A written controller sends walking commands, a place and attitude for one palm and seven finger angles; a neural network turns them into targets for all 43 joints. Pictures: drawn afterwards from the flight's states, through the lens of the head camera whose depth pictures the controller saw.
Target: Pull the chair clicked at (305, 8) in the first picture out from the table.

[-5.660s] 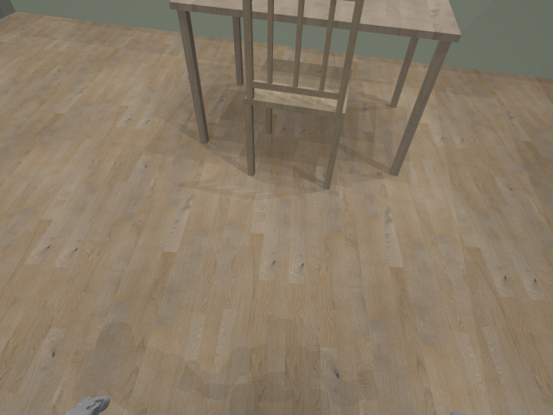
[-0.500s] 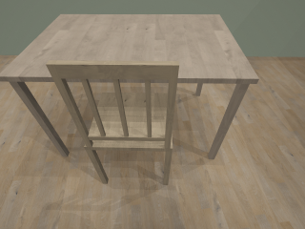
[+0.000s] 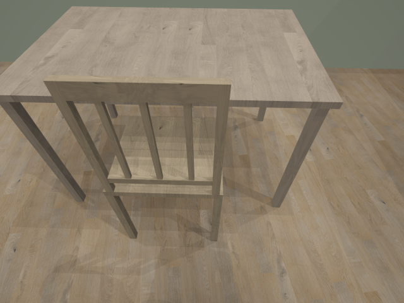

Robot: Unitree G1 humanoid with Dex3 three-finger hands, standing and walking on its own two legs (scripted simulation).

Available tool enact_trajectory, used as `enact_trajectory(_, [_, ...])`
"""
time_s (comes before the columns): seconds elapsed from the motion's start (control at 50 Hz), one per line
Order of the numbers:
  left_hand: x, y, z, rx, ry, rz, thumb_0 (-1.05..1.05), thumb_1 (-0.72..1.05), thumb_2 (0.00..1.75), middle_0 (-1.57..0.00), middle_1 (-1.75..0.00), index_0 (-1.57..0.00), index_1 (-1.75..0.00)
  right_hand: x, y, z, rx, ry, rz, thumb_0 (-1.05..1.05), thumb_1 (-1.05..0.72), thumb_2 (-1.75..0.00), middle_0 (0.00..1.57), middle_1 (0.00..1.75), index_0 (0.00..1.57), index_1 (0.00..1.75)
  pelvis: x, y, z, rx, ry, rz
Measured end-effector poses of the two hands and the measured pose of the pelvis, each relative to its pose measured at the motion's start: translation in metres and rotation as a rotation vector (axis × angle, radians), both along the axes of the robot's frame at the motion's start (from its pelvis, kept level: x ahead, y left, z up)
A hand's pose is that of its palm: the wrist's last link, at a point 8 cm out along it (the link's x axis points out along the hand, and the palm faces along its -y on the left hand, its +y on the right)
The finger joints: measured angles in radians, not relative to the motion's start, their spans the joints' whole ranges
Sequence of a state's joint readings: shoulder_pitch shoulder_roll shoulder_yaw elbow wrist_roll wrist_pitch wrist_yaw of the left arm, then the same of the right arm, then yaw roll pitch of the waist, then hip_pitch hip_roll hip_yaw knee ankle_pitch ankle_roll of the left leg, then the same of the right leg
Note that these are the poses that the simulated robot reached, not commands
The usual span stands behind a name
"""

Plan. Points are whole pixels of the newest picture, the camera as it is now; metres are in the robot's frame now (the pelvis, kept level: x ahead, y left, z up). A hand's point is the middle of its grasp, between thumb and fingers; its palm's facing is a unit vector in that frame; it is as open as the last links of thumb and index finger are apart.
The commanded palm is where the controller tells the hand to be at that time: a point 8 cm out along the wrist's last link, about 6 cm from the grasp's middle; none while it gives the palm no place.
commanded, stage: come to a stop and stand still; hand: left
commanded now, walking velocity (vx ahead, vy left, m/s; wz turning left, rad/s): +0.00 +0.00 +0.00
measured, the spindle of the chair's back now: (152, 145) +0.54 +0.18 -0.06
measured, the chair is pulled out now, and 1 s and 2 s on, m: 0.00 0.00 0.00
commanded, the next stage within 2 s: look again from close up in 0.48 s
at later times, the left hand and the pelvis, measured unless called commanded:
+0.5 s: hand out of the picture -0.01 +0.15 -0.18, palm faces +0.05 -0.98 -0.19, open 7.4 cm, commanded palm none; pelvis +0.03 +0.00 +0.00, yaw +0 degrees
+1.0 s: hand out of the picture +0.04 +0.22 -0.19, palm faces -0.01 -0.98 -0.20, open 7.4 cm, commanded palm none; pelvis +0.01 +0.04 -0.01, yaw -1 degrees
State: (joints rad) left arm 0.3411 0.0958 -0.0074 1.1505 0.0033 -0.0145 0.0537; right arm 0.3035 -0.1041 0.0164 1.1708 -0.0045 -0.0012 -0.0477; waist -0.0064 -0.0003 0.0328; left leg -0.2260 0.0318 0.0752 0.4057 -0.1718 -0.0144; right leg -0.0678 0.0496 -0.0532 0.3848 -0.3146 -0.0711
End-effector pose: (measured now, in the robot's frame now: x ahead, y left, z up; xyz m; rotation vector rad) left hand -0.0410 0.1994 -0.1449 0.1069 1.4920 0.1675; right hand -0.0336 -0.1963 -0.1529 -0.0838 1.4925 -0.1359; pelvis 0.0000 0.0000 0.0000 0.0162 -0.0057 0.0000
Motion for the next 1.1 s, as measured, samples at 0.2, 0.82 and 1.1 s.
enact_trajectory(0.2, [0.012, -0.004, -0.002, 0.003, -0.004, 0.008, 0.00, 0.91, 0.90, -0.20, -0.30, -0.20, -0.30, 0.040, -0.020, 0.000, -0.046, -0.058, 0.025, 0.02, -0.93, -0.90, 0.20, 0.30, 0.20, 0.30, 0.015, -0.003, -0.001, 0.004, -0.005, -0.003])
enact_trajectory(0.82, [0.060, 0.041, -0.012, 0.039, -0.113, -0.073, 0.00, 0.91, 0.90, -0.21, -0.30, -0.20, -0.30, 0.065, -0.005, -0.002, -0.079, -0.180, 0.005, 0.01, -0.92, -0.90, 0.20, 0.30, 0.20, 0.30, 0.024, 0.023, -0.014, -0.014, -0.006, -0.028])
enact_trajectory(1.1, [0.064, 0.073, -0.009, 0.023, -0.129, -0.090, 0.00, 0.91, 0.90, -0.20, -0.30, -0.20, -0.30, 0.045, 0.021, 0.008, -0.077, -0.122, 0.028, 0.01, -0.93, -0.90, 0.20, 0.30, 0.20, 0.30, 0.013, 0.049, -0.007, -0.013, 0.012, -0.027])
